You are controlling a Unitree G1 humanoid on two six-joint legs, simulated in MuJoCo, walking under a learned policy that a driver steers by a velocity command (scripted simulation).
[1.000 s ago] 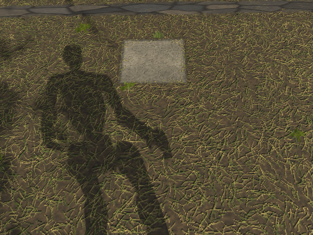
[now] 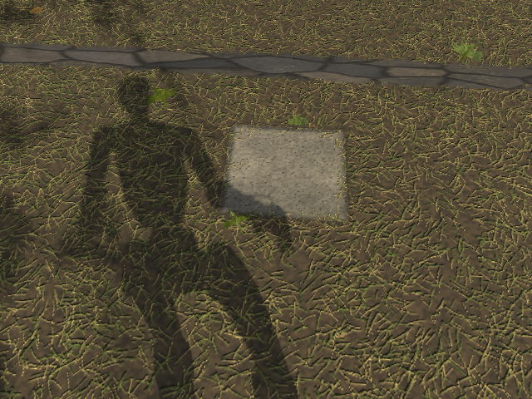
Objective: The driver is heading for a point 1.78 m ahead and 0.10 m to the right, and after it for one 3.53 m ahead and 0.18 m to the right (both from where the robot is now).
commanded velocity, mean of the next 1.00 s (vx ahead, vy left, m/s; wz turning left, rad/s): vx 0.26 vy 0.00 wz -0.12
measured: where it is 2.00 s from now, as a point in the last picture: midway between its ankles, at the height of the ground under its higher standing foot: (311, 345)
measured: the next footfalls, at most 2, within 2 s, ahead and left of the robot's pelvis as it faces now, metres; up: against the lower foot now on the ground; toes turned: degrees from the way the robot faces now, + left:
left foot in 0.02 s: +0.06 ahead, +0.11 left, +0.00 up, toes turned +3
right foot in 0.50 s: +0.06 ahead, -0.10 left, +0.00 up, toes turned +5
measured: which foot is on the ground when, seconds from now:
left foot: up 0.00-0.00, down 0.02-0.50, up 0.52-0.88, down 0.90-1.00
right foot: down 0.00-0.02, up 0.04-0.48, down 0.50-0.92, up 0.94-1.00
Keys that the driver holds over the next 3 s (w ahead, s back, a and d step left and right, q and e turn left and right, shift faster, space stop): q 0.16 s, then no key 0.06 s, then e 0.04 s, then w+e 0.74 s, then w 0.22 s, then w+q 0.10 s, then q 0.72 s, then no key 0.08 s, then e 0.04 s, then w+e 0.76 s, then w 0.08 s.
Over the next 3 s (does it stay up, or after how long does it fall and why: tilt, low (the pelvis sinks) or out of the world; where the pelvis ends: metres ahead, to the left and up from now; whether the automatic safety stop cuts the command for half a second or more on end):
stays up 0.87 -0.06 0.00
